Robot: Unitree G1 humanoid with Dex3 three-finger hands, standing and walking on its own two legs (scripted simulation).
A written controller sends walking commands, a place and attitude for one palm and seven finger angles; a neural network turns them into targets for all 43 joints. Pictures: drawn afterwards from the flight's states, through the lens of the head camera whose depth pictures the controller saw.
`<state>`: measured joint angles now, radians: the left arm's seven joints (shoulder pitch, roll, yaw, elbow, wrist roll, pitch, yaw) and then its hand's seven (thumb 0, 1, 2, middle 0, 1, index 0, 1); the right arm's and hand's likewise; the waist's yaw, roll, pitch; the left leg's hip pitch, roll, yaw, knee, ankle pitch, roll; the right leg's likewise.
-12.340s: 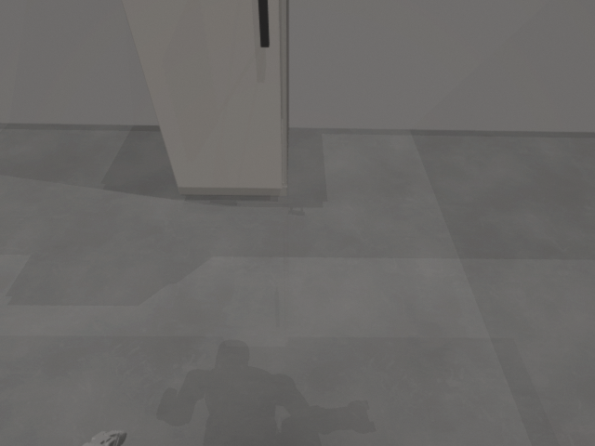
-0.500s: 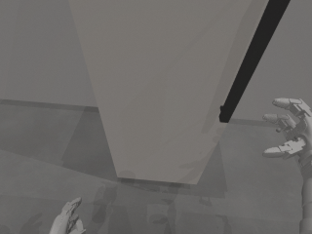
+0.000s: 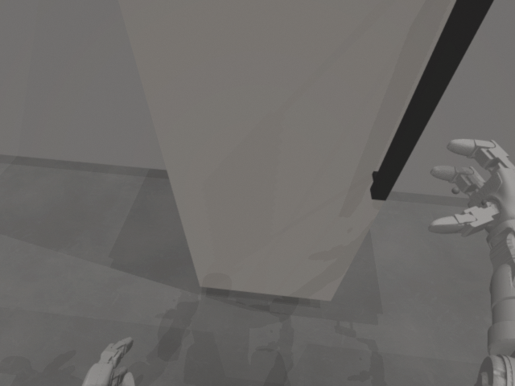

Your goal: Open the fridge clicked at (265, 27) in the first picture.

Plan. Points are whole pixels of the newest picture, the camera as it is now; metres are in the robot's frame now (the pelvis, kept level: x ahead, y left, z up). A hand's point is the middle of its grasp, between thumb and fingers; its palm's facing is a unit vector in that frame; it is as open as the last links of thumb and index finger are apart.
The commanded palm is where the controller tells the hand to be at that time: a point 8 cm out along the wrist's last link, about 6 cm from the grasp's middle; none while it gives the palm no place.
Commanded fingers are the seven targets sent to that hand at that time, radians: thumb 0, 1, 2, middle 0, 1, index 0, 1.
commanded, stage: move the hooked fingers beside the handle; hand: right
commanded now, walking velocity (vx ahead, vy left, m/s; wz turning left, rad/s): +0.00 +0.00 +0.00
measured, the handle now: (423, 86) +0.50 -0.20 +0.23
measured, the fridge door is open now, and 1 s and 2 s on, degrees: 0 0 0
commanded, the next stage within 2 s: feel for the door with the fingertips in 1.22 s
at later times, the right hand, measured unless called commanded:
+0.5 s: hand (441, 166) +0.44 -0.25 +0.13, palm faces +0.03 +1.00 +0.00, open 14.0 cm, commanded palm +0.41 -0.30 +0.13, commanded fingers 0.00 0.50 -0.30 0.30 1.20 0.30 1.20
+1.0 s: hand (438, 169) +0.43 -0.25 +0.13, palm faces +0.03 +1.00 +0.01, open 14.0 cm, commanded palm +0.41 -0.30 +0.13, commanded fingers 0.00 0.50 -0.30 0.30 1.20 0.30 1.20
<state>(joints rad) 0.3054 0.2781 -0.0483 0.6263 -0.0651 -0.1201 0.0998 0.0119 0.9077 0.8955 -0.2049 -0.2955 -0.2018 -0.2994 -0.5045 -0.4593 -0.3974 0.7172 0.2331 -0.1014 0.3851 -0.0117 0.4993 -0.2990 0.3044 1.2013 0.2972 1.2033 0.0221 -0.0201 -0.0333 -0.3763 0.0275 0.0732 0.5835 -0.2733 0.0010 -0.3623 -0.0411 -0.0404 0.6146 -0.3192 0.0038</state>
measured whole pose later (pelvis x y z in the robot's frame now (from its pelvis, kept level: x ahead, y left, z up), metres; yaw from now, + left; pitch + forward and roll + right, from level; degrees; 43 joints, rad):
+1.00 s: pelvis +0.01 -0.01 -0.01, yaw +1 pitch +8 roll +1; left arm 0.35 0.27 -0.04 0.61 -0.06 -0.03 0.07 0.01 0.91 0.90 -0.21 -0.30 -0.20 -0.30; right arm -0.66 -0.48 -0.39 0.89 0.20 -0.17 0.35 -0.01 0.50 -0.30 0.30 1.20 0.30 1.20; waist 0.05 -0.02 -0.06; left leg -0.47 0.03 0.06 0.62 -0.29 -0.01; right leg -0.47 -0.04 -0.05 0.68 -0.35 -0.01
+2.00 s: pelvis +0.00 -0.01 -0.01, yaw +0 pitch +9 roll +2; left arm 0.35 0.27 -0.04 0.63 -0.05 -0.03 0.07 0.01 0.91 0.90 -0.21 -0.30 -0.20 -0.30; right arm -0.78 -0.49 -0.36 1.03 0.17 -0.21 0.32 -0.01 0.50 -0.30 0.32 1.21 0.32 1.23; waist 0.08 -0.01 -0.05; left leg -0.51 0.02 0.07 0.65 -0.29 -0.01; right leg -0.51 -0.05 -0.04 0.71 -0.36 -0.01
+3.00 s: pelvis +0.01 -0.01 -0.01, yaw +1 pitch +8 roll +1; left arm 0.35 0.26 -0.03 0.63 -0.05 -0.02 0.05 0.01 0.91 0.90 -0.20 -0.30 -0.20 -0.30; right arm -0.67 -0.36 -0.31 0.84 0.17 -0.17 0.21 -0.01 0.50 -0.30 0.30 1.20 0.30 1.20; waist 0.06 -0.02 -0.06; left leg -0.48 0.02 0.06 0.64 -0.30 -0.01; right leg -0.47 -0.05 -0.05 0.69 -0.36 0.00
